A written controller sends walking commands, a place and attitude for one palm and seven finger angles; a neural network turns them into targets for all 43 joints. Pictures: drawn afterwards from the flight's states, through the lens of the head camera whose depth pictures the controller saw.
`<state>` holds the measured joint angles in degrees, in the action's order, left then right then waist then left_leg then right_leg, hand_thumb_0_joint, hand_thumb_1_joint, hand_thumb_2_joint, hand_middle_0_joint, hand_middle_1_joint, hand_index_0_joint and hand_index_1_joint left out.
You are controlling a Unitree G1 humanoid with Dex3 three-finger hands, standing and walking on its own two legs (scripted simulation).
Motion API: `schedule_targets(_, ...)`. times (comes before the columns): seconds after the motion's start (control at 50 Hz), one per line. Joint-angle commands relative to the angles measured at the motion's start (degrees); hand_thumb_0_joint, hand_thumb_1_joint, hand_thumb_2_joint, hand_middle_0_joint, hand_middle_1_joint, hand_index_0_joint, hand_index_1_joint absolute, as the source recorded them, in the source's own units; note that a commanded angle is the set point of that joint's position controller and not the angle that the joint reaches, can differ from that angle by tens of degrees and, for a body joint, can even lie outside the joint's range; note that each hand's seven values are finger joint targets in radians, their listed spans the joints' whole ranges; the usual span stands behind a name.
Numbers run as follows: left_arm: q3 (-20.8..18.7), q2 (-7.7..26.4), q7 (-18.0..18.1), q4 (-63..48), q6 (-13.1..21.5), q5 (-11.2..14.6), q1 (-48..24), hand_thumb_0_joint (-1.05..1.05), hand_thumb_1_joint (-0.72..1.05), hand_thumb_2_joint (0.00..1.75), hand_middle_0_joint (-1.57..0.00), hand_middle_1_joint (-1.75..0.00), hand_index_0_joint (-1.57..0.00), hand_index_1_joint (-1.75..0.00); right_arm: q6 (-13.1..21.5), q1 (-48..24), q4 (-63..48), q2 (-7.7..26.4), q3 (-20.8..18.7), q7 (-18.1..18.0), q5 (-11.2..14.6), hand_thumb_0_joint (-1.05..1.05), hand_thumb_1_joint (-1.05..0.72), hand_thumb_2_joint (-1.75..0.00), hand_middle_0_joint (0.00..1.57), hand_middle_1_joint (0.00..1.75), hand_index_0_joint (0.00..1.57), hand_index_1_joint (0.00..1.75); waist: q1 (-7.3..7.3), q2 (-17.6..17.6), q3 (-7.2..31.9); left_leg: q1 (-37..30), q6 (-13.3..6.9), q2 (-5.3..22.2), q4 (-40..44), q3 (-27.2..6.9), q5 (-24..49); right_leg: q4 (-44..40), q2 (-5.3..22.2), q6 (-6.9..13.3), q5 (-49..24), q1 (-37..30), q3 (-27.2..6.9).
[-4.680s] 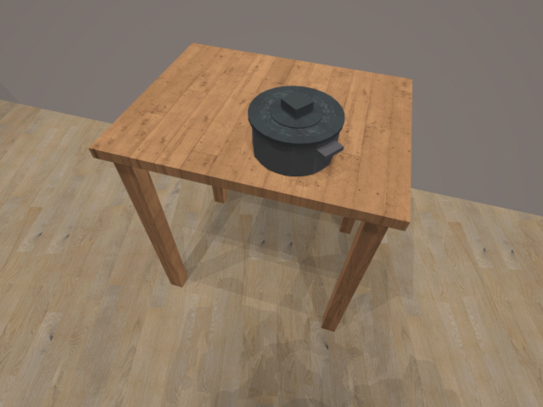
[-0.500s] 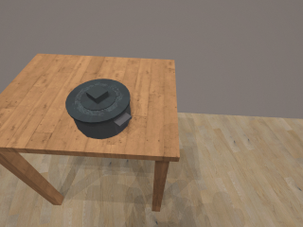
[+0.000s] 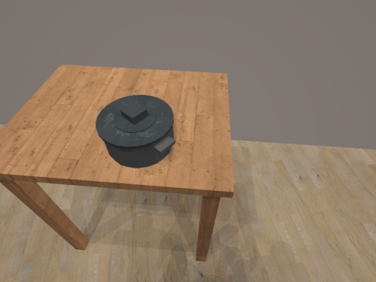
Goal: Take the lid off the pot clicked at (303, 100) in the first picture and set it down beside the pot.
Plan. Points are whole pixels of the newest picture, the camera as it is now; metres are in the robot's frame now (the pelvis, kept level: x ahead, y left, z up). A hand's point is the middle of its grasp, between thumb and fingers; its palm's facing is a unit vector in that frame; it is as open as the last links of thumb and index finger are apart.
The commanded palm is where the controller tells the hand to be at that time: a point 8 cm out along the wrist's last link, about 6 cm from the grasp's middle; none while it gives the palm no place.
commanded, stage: shuffle to correct the standing spot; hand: left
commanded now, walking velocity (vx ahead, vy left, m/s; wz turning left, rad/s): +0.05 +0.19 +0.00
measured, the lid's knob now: (134, 112) +0.49 +0.19 +0.09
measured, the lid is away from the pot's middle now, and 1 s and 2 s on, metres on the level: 0.00 0.00 0.00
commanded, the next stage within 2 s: come to a stop and stand still in 0.12 s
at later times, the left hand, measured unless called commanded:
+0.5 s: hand out of the picture +0.04 +0.22 -0.16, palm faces +0.02 -0.96 -0.26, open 7.3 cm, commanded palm none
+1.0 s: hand out of the picture +0.00 +0.16 -0.17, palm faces +0.05 -0.99 -0.16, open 7.3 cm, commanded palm none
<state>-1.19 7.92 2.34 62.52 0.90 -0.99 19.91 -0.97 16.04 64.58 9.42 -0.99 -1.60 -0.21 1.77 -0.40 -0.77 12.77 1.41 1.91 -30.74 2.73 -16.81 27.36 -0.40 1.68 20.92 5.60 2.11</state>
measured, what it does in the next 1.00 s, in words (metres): steps on the spot: right foot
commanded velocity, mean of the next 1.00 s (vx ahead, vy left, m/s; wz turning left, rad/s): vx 0.02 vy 0.01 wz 0.00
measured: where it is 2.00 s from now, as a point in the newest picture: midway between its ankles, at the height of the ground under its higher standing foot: outside the picture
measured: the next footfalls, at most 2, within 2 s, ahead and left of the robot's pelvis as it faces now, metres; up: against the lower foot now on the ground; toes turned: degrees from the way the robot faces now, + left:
right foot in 0.44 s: +0.03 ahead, -0.04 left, +0.00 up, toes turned -3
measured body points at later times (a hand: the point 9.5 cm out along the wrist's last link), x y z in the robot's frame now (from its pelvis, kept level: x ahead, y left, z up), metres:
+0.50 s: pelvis +0.01 +0.04 +0.00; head +0.01 +0.01 +0.45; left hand +0.04 +0.27 -0.14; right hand +0.00 -0.17 -0.18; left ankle +0.00 +0.13 -0.73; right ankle -0.01 -0.04 -0.74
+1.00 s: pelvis +0.02 +0.01 +0.01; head +0.03 +0.00 +0.46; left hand -0.01 +0.21 -0.15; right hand +0.01 -0.20 -0.16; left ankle +0.00 +0.13 -0.74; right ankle -0.01 -0.04 -0.74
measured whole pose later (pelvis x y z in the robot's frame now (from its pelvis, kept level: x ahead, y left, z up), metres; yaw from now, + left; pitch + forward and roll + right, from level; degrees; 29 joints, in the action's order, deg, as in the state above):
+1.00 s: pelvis +0.02 +0.01 +0.01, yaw +0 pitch -1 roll +1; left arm 0.7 5.9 2.3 64.1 1.4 -0.4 20.5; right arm 1.1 17.0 67.3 6.6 0.4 -2.7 0.2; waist 0.6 0.4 -0.6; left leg 6.8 0.1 0.5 -22.0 4.5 -14.0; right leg 21.7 -3.7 5.6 15.6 5.4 4.9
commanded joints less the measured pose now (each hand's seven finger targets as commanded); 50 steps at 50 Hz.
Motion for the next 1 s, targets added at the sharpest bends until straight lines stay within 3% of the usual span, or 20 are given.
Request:
schedule_targets(0.0, -3.1, 11.6, 1.1, -1.8, 0.2, -0.4, 4.7, 0.0, 0.9, 0.9, -0.2, -0.3, -0.2, -0.3, 0.7, -0.8, -5.1, 4.2, -1.3, 0.1, -0.3, 0.0, -0.9, -0.9, 0.2, 0.3, 0.2, 0.3, 0.67, 8.9, -6.0, 7.1, -0.5, -0.2, -2.4, 0.2, -2.4, -6.0, 18.9, 8.2, -30.6, 2.3, -16.1)
schedule_targets(0.04, -3.3, 11.5, 1.2, -3.1, 0.0, -0.5, 2.3, 0.0, 0.9, 0.9, -0.2, -0.3, -0.2, -0.3, 0.9, 2.0, -5.2, 4.1, -1.4, 0.4, -0.4, 0.0, -0.9, -0.9, 0.2, 0.3, 0.2, 0.3, -1.4, 8.3, -5.6, 0.6, -0.8, -0.1, 2.5, 0.3, 2.9, -2.5, 16.6, 6.4, -27.9, 8.1, -12.8)
schedule_targets(0.06, -3.3, 10.8, 1.1, -3.9, -0.2, -0.5, 1.2, 0.0, 0.9, 0.9, -0.2, -0.3, -0.2, -0.3, 1.2, 4.5, -4.6, 4.8, -1.5, 0.5, -0.5, 0.0, -0.9, -0.9, 0.2, 0.3, 0.2, 0.3, -2.5, 5.3, -3.9, -4.5, -1.6, 1.0, 4.5, -0.3, 9.3, 1.6, 12.9, 4.6, -25.6, 10.6, -8.8)
schedule_targets(0.08, -3.1, 9.4, 0.9, -4.8, -0.4, -0.4, 0.9, 0.0, 0.9, 0.9, -0.2, -0.3, -0.2, -0.3, 1.4, 6.4, -4.4, 7.0, -2.0, 0.4, -0.8, 0.0, -0.9, -0.9, 0.2, 0.3, 0.2, 0.3, -3.05, -1.4, -2.3, -8.5, -4.1, 5.0, 4.9, -5.0, 17.5, 7.5, 7.9, 2.3, -18.4, 14.1, -3.6)
schedule_targets(0.1, -2.7, 7.7, 0.8, -5.4, -0.8, -0.3, 0.0, 0.0, 0.9, 0.9, -0.2, -0.3, -0.2, -0.3, 1.3, 8.3, -4.2, 9.2, -2.4, 0.4, -0.9, 0.0, -0.9, -0.9, 0.2, 0.3, 0.2, 0.3, -3.35, -9.7, -1.2, -10.4, -8.6, 11.0, 8.8, -12.5, 21.5, 15.3, 3.0, 0.1, 2.9, 18.0, 2.1)
schedule_targets(0.12, -2.4, 6.5, 1.0, -6.0, -1.5, -0.5, -1.4, 0.0, 0.9, 0.9, -0.2, -0.3, -0.2, -0.3, 1.0, 8.9, -4.6, 9.2, -2.4, 0.3, -0.9, 0.0, -0.9, -0.9, 0.2, 0.3, 0.2, 0.3, -3.61, -13.3, -2.6, -7.7, -11.9, 13.4, 14.0, -16.2, 20.6, 25.6, 2.0, -0.3, 16.0, 21.2, 1.1)
schedule_targets(0.16, -2.4, 7.0, 1.0, -6.2, -2.1, -0.3, -1.5, 0.0, 0.9, 0.9, -0.2, -0.3, -0.2, -0.3, 0.7, 4.8, -6.8, 7.5, -1.6, 0.2, -0.9, 0.0, -0.9, -0.9, 0.2, 0.3, 0.2, 0.3, -1.83, -7.6, -4.2, -1.5, -14.2, 13.0, 15.9, -15.5, 14.8, 36.3, 4.0, 0.5, 13.1, 23.1, -1.5)
schedule_targets(0.22, -2.2, 6.3, 0.5, -6.1, -2.3, -0.5, 0.6, 0.0, 0.9, 0.9, -0.2, -0.3, -0.2, -0.3, 0.8, -0.3, -9.6, 7.7, -1.5, 0.6, -1.3, 0.0, -0.9, -0.9, 0.2, 0.3, 0.2, 0.3, 0.27, -4.0, -2.0, 2.3, -13.3, 10.3, 16.5, -11.6, 9.6, 35.8, 4.7, 0.1, 8.0, 20.6, -0.6)
schedule_targets(0.32, -0.8, 4.2, -0.1, -6.6, -1.6, -0.6, -0.2, 0.0, 0.9, 0.9, -0.2, -0.3, -0.2, -0.3, 2.2, 2.9, -7.4, 6.8, -1.5, 0.2, -1.1, 0.0, -0.9, -0.9, 0.2, 0.3, 0.2, 0.3, -1.22, -0.8, -0.7, -0.5, -13.0, 11.2, 17.0, -12.9, 6.8, 17.9, 4.0, -0.6, 6.1, 15.3, -0.8)
schedule_targets(0.38, -0.5, 3.7, 0.0, -5.3, -0.7, -0.4, 1.8, 0.0, 0.9, 0.9, -0.2, -0.3, -0.2, -0.3, 2.4, 3.5, -5.7, 5.8, -1.2, 0.1, -0.6, 0.0, -0.9, -0.9, 0.2, 0.3, 0.2, 0.3, -0.36, 1.7, 0.3, 1.1, -10.1, 9.3, 12.6, -10.8, 6.2, 1.9, 3.4, -0.7, -3.4, 6.3, -1.4)
schedule_targets(0.4, -0.6, 5.1, 0.2, -5.0, -0.2, -0.4, 2.6, 0.0, 0.9, 0.9, -0.2, -0.3, -0.2, -0.3, 2.5, 3.0, -5.4, 4.4, -0.8, 0.3, -0.1, 0.0, -0.9, -0.9, 0.2, 0.3, 0.2, 0.3, 0.43, 5.4, -0.5, 4.9, -7.6, 6.7, 9.7, -9.0, 3.4, -5.9, 4.7, -0.5, -8.1, 1.8, -4.5)
schedule_targets(0.42, -0.5, 6.5, 0.4, -4.6, 0.4, -0.5, 2.0, 0.0, 0.9, 0.9, -0.2, -0.3, -0.2, -0.3, 2.4, 3.2, -5.4, 2.9, -0.5, 0.3, 0.3, 0.0, -0.9, -0.9, 0.2, 0.3, 0.2, 0.3, -0.87, 10.1, -1.8, 6.1, -4.5, 1.8, 6.2, -4.9, -0.2, -9.3, 9.8, 1.7, -8.2, 2.6, -12.3)
schedule_targets(0.44, -0.5, 8.4, 0.3, -4.4, 0.6, -0.2, 1.6, 0.0, 0.9, 0.9, -0.2, -0.3, -0.2, -0.3, 2.3, 3.3, -5.2, 2.3, -0.3, 0.3, 0.1, 0.0, -0.9, -0.9, 0.2, 0.3, 0.2, 0.3, -1.65, 11.1, -3.3, 4.1, -2.9, -0.7, 5.1, -2.7, -2.2, -10.9, 13.8, 4.3, -9.0, 6.6, -16.2)
schedule_targets(0.48, -0.3, 7.4, 0.1, -4.2, 1.3, 0.3, -0.5, 0.0, 0.9, 0.9, -0.2, -0.3, -0.2, -0.3, 1.9, 4.5, -3.1, 1.9, 0.1, 0.2, -0.3, 0.0, -0.9, -0.9, 0.2, 0.3, 0.2, 0.3, -2.72, 12.3, -3.3, -1.3, -2.6, -0.1, 5.5, -2.8, 2.9, -10.2, 11.8, 5.5, -14.1, 9.6, -13.7)
schedule_targets(0.5, -0.3, 7.1, 0.1, -4.3, 1.3, 0.3, -1.0, 0.0, 0.9, 0.9, -0.2, -0.3, -0.2, -0.3, 1.9, 5.1, -2.3, 1.5, 0.0, 0.2, -0.2, 0.0, -0.9, -0.9, 0.2, 0.3, 0.2, 0.3, -2.78, 11.6, -4.8, -1.7, -2.7, 0.7, 6.6, -2.8, 4.6, -9.8, 10.5, 4.9, -15.7, 10.1, -11.3)
schedule_targets(0.54, -0.1, 5.9, 0.2, -3.9, 1.3, 0.5, 0.0, 0.0, 0.9, 0.9, -0.2, -0.3, -0.2, -0.3, 2.5, 6.0, -0.8, 1.8, 0.4, 0.0, -0.2, 0.0, -0.9, -0.9, 0.2, 0.3, 0.2, 0.3, -2.47, 3.2, -3.6, -4.2, -3.4, 2.6, 8.8, -4.4, 11.2, -7.2, 8.4, 3.5, -20.1, 8.6, -8.8)
schedule_targets(0.58, -0.1, 5.5, 0.3, -3.2, 1.4, 0.7, 1.7, 0.0, 0.9, 0.9, -0.2, -0.3, -0.2, -0.3, 3.2, 6.2, 0.1, 1.9, 0.6, -0.3, -0.1, 0.0, -0.9, -0.9, 0.2, 0.3, 0.2, 0.3, -1.53, -1.7, -1.3, -5.5, -4.0, 4.0, 9.2, -5.3, 18.1, -6.0, 7.2, 2.6, -24.3, 5.0, -7.0)
schedule_targets(0.68, 0.1, 5.2, 0.4, -1.5, 1.2, 0.7, 3.1, 0.0, 0.9, 0.9, -0.2, -0.3, -0.2, -0.3, 3.1, 6.3, 1.2, 1.5, 0.8, -0.9, 0.1, 0.0, -0.9, -0.9, 0.2, 0.3, 0.2, 0.3, -1.37, -2.6, -1.3, -6.6, -3.8, 4.6, 9.6, -4.9, 18.7, -7.1, 7.2, 2.3, -25.6, 3.4, -6.3)
schedule_targets(0.88, 0.6, 4.2, 0.5, 0.2, 1.6, 0.7, 5.1, 0.0, 0.9, 0.9, -0.2, -0.3, -0.2, -0.3, 2.9, 5.9, 1.8, 1.4, 0.9, -1.2, 0.3, 0.0, -0.9, -0.9, 0.2, 0.3, 0.2, 0.3, -1.51, 0.5, -1.6, -7.4, -3.4, 4.6, 10.3, -4.2, 15.5, -9.2, 7.8, 1.2, -29.3, 2.3, -6.6)
schedule_targets(0.98, 0.8, 3.6, 0.5, 0.9, 1.5, 0.6, 6.0, 0.0, 0.9, 0.9, -0.2, -0.3, -0.2, -0.3, 2.7, 5.4, 2.0, 1.2, 1.0, -1.3, 0.3, 0.0, -0.9, -0.9, 0.2, 0.3, 0.2, 0.3, -1.53, 0.6, -4.0, -6.4, -3.2, 4.3, 11.0, -4.1, 12.0, -10.4, 7.5, 0.9, -25.8, 3.8, -7.2)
